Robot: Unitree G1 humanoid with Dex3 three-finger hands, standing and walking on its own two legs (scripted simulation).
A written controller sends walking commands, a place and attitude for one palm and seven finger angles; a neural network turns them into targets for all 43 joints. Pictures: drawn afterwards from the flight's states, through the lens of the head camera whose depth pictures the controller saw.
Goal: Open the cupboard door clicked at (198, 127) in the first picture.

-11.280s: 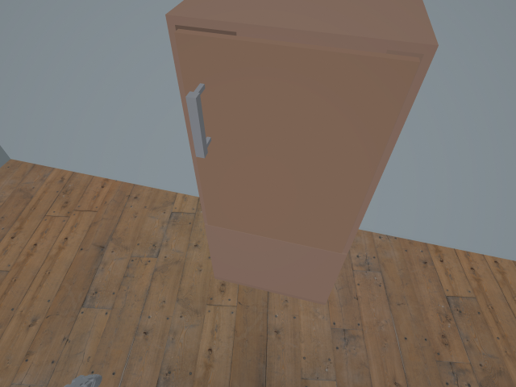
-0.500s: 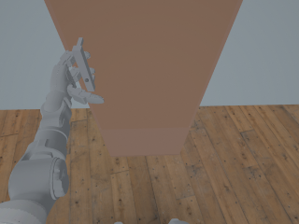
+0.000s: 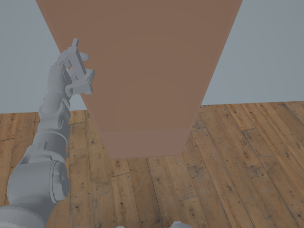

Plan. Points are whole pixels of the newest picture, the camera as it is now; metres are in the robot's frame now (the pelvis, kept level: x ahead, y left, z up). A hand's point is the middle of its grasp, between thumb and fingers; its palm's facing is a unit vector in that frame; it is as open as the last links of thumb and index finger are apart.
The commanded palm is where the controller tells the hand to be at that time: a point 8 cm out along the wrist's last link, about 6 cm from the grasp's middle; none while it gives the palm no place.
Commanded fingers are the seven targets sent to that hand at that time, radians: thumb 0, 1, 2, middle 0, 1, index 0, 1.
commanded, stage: close the thumb around the handle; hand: left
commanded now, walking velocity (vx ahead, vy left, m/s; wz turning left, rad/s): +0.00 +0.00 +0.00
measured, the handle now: (82, 68) +0.53 +0.17 +0.11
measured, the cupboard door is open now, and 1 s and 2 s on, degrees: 0 25 34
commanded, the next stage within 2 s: pull the door open along its arc in 0.16 s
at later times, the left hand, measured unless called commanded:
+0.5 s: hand (87, 86) +0.45 +0.15 +0.11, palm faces +0.00 -1.00 +0.00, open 5.8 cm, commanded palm +0.40 +0.20 +0.11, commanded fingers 0.00 0.90 0.90 -0.40 -1.35 -0.40 -1.35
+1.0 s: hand (110, 129) +0.32 +0.08 +0.12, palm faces +0.40 -0.92 +0.03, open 5.8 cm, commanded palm +0.26 +0.11 +0.11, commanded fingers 0.00 0.90 0.90 -0.40 -1.35 -0.40 -1.35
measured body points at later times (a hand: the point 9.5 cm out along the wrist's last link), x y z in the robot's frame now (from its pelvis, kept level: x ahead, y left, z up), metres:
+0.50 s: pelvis +0.00 +0.00 +0.00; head +0.06 -0.01 +0.45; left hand +0.45 +0.20 +0.11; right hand +0.06 -0.26 -0.12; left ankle +0.00 +0.10 -0.71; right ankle +0.01 -0.10 -0.71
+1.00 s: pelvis +0.01 -0.01 +0.01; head +0.01 -0.03 +0.46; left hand +0.29 +0.13 +0.12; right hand +0.21 -0.21 -0.07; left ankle +0.00 +0.10 -0.71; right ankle +0.01 -0.10 -0.71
